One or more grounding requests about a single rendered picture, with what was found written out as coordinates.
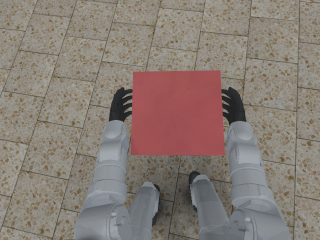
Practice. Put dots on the carton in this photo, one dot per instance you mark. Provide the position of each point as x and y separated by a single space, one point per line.
177 113

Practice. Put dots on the right robot upper arm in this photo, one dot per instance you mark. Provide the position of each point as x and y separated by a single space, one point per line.
249 224

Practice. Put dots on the right robot hand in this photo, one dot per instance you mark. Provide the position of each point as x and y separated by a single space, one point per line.
236 111

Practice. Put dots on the robot left thigh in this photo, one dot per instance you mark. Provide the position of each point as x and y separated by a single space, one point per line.
143 207

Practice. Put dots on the right robot forearm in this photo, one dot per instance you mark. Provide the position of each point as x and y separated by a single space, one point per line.
249 185

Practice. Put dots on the left robot forearm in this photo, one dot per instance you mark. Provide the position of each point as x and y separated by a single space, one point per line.
108 185

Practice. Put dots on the left robot foot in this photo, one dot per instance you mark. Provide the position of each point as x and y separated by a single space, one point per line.
155 217

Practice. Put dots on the left robot upper arm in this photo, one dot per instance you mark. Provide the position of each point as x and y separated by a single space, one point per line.
104 222

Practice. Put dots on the left robot hand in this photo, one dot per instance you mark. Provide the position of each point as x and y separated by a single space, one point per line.
117 108

